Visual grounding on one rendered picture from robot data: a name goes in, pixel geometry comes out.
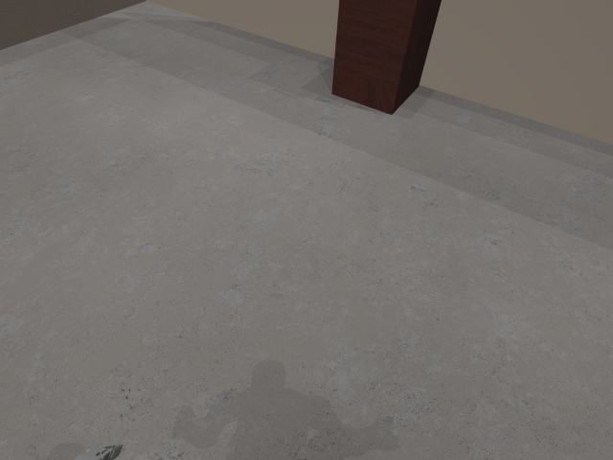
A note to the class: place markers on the cabinet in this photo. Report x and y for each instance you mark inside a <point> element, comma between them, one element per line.
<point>380,51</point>

